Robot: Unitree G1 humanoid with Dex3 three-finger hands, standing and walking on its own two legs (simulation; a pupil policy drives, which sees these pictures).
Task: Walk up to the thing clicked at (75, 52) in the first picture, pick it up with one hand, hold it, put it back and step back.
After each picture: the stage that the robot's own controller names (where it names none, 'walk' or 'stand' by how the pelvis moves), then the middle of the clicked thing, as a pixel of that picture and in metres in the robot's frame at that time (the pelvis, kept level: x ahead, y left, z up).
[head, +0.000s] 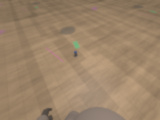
stand; (75, 53) +1.28 +0.34 -0.72
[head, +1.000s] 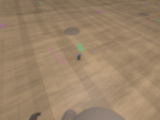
walk; (79, 57) +1.18 +0.18 -0.71
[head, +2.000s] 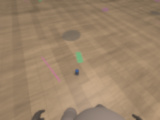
walk; (77, 72) +0.75 +0.17 -0.71
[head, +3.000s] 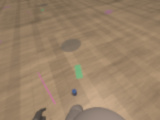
walk; (74, 92) +0.42 +0.24 -0.70
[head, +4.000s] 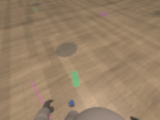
stand; (72, 103) +0.28 +0.21 -0.72
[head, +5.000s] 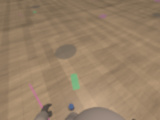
stand; (71, 107) +0.25 +0.21 -0.72
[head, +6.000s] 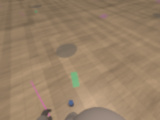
stand; (71, 103) +0.29 +0.22 -0.73
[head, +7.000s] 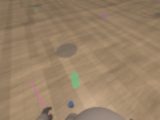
stand; (71, 104) +0.27 +0.22 -0.73
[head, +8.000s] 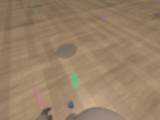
go down; (71, 104) +0.27 +0.22 -0.73
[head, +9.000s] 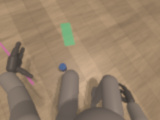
go down; (63, 67) +0.36 +0.23 -0.35
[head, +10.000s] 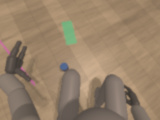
go down; (64, 67) +0.36 +0.24 -0.30
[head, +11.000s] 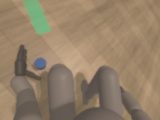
close in; (40, 64) +0.34 +0.27 -0.22
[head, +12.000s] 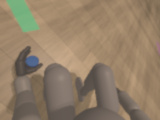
close; (32, 63) +0.35 +0.27 -0.21
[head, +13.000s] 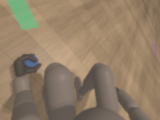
lift; (31, 63) +0.34 +0.27 -0.22
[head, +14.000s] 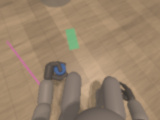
lift; (60, 71) +0.30 +0.22 -0.05
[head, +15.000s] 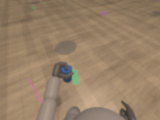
hold; (67, 74) +0.32 +0.17 +0.03
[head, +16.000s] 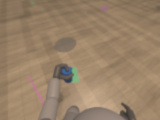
hold; (67, 75) +0.32 +0.17 -0.01
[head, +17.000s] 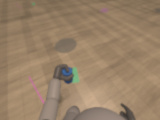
hold; (67, 75) +0.32 +0.17 +0.00
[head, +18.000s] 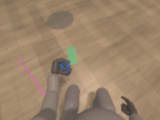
crouch; (65, 68) +0.36 +0.18 -0.06
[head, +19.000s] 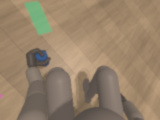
lower; (43, 59) +0.39 +0.25 -0.19
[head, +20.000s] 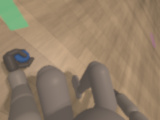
lower; (23, 59) +0.39 +0.28 -0.22
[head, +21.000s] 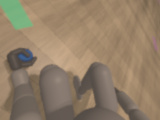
lower; (26, 58) +0.38 +0.28 -0.22
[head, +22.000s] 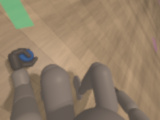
lower; (27, 58) +0.38 +0.28 -0.22
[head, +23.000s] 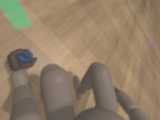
lower; (26, 59) +0.38 +0.28 -0.22
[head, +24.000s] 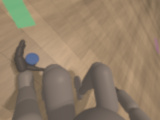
withdraw; (31, 60) +0.36 +0.26 -0.22
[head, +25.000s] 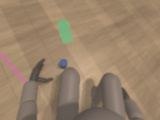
walk; (63, 64) +0.39 +0.23 -0.28
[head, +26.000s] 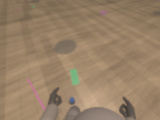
stand; (72, 101) +0.31 +0.18 -0.65
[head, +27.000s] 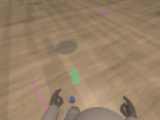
stand; (72, 99) +0.33 +0.20 -0.67
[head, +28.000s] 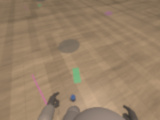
stand; (73, 98) +0.33 +0.19 -0.68
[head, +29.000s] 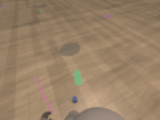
walk; (74, 99) +0.35 +0.18 -0.72
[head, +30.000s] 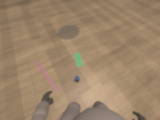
walk; (77, 79) +0.50 +0.15 -0.70
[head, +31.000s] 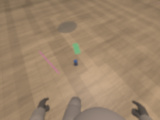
walk; (75, 62) +0.81 +0.28 -0.69
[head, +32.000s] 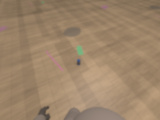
stand; (78, 62) +0.98 +0.21 -0.71
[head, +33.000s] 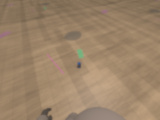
stand; (79, 65) +0.98 +0.23 -0.73
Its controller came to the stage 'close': yes
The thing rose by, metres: 0.71
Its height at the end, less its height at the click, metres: +0.00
